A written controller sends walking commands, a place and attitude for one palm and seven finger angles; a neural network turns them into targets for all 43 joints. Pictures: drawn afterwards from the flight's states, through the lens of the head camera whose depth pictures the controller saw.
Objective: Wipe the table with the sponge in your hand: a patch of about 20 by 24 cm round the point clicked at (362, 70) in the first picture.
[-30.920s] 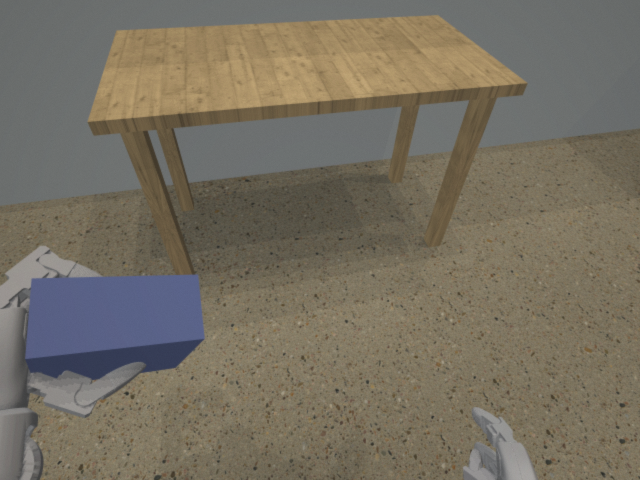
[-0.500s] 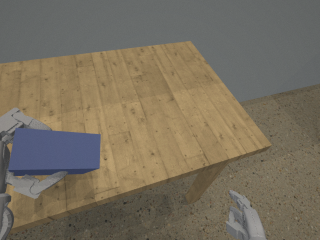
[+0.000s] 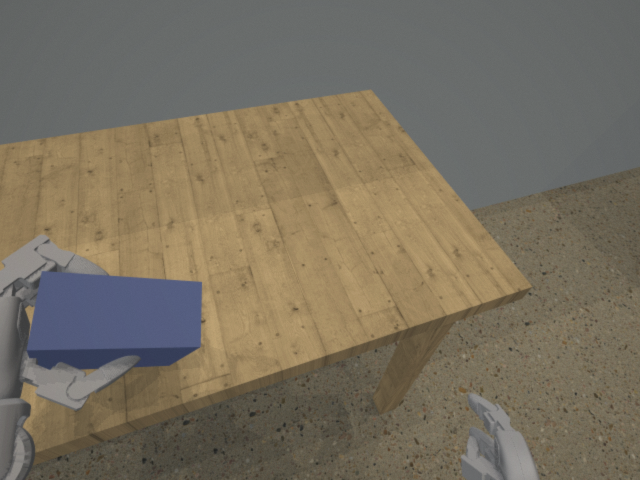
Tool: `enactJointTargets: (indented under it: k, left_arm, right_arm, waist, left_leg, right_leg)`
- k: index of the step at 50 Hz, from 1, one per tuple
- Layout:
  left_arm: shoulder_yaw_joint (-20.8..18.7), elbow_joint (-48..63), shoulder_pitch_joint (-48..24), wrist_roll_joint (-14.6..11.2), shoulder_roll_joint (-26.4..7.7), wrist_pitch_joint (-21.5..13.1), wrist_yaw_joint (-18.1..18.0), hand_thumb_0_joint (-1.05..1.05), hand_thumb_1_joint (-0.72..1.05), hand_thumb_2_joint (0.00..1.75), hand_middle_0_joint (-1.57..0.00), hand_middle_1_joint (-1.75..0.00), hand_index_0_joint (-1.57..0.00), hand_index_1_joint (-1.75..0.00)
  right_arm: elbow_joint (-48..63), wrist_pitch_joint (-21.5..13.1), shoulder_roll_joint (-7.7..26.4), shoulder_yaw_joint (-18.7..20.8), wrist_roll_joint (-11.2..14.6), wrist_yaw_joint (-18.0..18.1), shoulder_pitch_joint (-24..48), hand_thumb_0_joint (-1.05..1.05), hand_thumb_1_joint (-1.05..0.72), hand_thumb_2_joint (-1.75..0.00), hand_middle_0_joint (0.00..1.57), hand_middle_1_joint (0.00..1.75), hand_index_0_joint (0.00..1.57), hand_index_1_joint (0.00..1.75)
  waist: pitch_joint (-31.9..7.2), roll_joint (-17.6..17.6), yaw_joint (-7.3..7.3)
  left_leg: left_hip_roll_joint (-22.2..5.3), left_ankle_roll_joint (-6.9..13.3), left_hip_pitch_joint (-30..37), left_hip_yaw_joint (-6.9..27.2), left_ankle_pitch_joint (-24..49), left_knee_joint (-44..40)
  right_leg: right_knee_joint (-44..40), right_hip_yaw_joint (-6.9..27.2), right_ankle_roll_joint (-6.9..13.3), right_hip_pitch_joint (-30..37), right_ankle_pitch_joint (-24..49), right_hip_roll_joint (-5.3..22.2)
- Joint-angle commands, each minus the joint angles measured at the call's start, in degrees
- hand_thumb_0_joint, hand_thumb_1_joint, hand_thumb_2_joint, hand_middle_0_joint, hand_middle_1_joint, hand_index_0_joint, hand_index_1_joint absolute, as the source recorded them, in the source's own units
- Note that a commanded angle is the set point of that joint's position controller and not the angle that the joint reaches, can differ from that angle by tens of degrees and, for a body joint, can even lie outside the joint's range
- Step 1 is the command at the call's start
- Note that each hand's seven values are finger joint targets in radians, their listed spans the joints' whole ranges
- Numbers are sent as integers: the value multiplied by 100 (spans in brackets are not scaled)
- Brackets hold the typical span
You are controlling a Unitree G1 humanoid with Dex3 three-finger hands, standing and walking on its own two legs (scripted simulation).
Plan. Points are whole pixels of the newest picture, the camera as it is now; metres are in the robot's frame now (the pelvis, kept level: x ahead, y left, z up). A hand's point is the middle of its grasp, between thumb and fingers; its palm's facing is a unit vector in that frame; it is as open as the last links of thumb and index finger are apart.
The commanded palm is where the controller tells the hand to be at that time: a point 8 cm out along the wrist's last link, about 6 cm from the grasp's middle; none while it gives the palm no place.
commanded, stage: shuffle to correct the standing spot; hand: left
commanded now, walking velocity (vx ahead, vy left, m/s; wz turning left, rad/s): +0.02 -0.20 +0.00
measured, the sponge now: (141, 327) +0.23 +0.21 +0.11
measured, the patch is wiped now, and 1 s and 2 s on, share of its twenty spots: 0.00 0.00 0.00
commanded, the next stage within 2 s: none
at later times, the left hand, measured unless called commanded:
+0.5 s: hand (168, 309) +0.24 +0.17 +0.15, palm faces +0.30 -0.87 -0.39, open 10.3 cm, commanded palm +0.18 +0.21 +0.17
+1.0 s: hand (199, 315) +0.23 +0.14 +0.15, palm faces +0.30 -0.86 -0.40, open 10.3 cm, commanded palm +0.17 +0.18 +0.17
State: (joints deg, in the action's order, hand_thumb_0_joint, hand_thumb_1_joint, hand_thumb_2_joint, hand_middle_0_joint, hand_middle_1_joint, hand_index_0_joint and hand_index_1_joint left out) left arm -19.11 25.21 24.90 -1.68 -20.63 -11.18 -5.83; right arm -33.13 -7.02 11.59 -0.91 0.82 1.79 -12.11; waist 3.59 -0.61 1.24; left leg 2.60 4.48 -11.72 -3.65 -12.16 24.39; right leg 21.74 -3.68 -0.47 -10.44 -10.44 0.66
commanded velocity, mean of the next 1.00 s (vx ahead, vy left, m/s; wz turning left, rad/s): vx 0.01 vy -0.20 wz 0.00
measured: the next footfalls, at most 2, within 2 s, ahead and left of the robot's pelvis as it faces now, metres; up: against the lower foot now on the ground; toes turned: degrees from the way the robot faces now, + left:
none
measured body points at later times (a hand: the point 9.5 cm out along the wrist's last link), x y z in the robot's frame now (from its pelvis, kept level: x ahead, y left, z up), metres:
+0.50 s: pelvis +0.01 -0.07 +0.00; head +0.05 -0.05 +0.45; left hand +0.22 +0.22 +0.17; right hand +0.19 -0.30 -0.08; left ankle +0.01 +0.06 -0.74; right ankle +0.01 -0.13 -0.74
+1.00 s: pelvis +0.01 -0.10 -0.01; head +0.04 -0.08 +0.44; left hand +0.21 +0.18 +0.17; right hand +0.18 -0.34 -0.09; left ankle +0.01 +0.06 -0.74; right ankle +0.01 -0.13 -0.74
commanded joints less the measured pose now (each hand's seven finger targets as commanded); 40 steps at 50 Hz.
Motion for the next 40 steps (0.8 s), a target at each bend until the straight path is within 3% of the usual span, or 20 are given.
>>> enactJointTargets:
  k: [1,3,6,9,10,16,20,24,25,29,30,33,35,38,40]
  left_arm:
    - [-634,1480,-630,-90,-996,-421,-146,0,10,130,-120,-160,-120,-160]
    - [-643,1501,-682,-107,-998,-410,-141,0,10,130,-120,-160,-120,-160]
    - [-632,1518,-786,-131,-994,-383,-133,0,10,130,-120,-160,-120,-160]
    - [-691,1505,-701,-147,-1026,-316,-131,0,10,130,-120,-160,-120,-160]
    - [-579,1354,-613,-189,-897,-300,-100,0,10,130,-120,-160,-120,-160]
    - [-728,1453,-326,-277,-1022,-183,-50,0,10,130,-120,-160,-120,-160]
    - [-741,1605,-299,-339,-1047,-122,-42,0,10,130,-120,-160,-120,-160]
    - [-940,1850,-279,-381,-1281,-69,-72,0,10,130,-120,-160,-120,-160]
    - [-832,1784,-263,-407,-1142,-71,-65,0,10,130,-120,-160,-120,-160]
    - [-953,1801,-80,-438,-1247,1,-91,0,10,130,-120,-160,-120,-160]
    - [-876,1725,-50,-448,-1136,-5,-90,0,10,130,-120,-160,-120,-160]
    - [-994,1700,-9,-468,-1252,7,-83,0,10,130,-120,-160,-120,-160]
    - [-917,1725,87,-465,-1159,-1,-105,0,10,130,-120,-160,-120,-160]
    - [-1014,1836,49,-465,-1280,-28,-71,0,10,130,-120,-160,-120,-160]
    - [-902,1879,32,-450,-1196,-41,-73,0,10,130,-120,-160,-120,-160]
  right_arm:
    - [925,-321,726,300,-17,81,542,0,-90,-90,20,30,20,30]
    - [927,-310,720,309,-20,77,526,0,-90,-90,20,30,20,30]
    - [938,-280,717,319,-21,68,546,0,-90,-90,20,30,20,30]
    - [947,-241,675,302,3,34,632,0,-90,-90,20,30,20,30]
    - [945,-206,700,287,-40,22,564,0,-90,-90,20,30,20,30]
    - [1070,-134,717,385,-9,-2,550,0,-90,-90,20,30,20,30]
    - [1050,-95,719,364,-29,14,571,0,-90,-90,20,30,20,30]
    - [1058,-80,715,407,20,56,619,0,-90,-90,20,30,20,30]
    - [1040,-63,717,391,-18,53,543,0,-90,-90,20,30,20,30]
    - [1029,-28,716,443,51,69,583,0,-90,-90,20,30,20,30]
    - [995,2,717,430,6,62,491,0,-90,-90,20,30,20,30]
    - [1028,34,736,479,37,59,465,0,-90,-90,20,30,20,30]
    - [984,74,724,432,27,64,516,0,-90,-90,20,30,20,30]
    - [1033,81,758,486,28,73,523,0,-90,-90,20,30,20,30]
    - [1006,109,747,428,7,87,589,0,-90,-90,20,30,20,30]
  waist:
    - [-855,381,-9]
    - [-891,366,-10]
    - [-820,683,-16]
    - [-875,640,-22]
    - [-849,598,-25]
    - [-1008,299,-46]
    - [-1070,399,-73]
    - [-1172,470,-80]
    - [-1168,318,-91]
    - [-1132,223,-103]
    - [-1171,88,-123]
    - [-1116,-170,-113]
    - [-1132,-77,-125]
    - [-1113,121,-103]
    - [-998,432,-113]
  left_leg:
    - [-848,-502,-137,971,108,-803]
    - [-907,-517,-16,975,347,-754]
    - [-992,-573,44,1012,498,-838]
    - [-1024,-561,154,915,691,-728]
    - [-1045,-499,11,943,558,-770]
    - [-1071,-354,94,816,771,-319]
    - [-1031,-305,116,678,753,-70]
    - [-1005,-301,242,591,892,233]
    - [-965,-282,121,555,784,303]
    - [-831,-296,147,396,564,670]
    - [-801,-280,55,326,463,753]
    - [-719,-310,-128,235,323,956]
    - [-786,-262,-36,263,566,823]
    - [-914,-233,79,313,799,686]
    - [-1071,-153,107,465,972,499]
  right_leg:
    - [-114,460,156,558,383,169]
    - [-85,461,158,509,476,157]
    - [-24,407,151,390,381,61]
    - [-25,369,148,328,431,58]
    - [-52,346,136,372,371,34]
    - [-148,526,187,333,747,178]
    - [-159,625,230,232,875,225]
    - [-94,781,300,162,1161,349]
    - [-123,759,296,207,1096,361]
    - [-190,1021,313,32,1335,588]
    - [-220,996,281,106,1272,602]
    - [-216,1083,213,228,1742,737]
    - [-116,943,186,191,1735,689]
    - [-26,868,-54,196,1962,574]
    - [39,701,-157,62,1604,401]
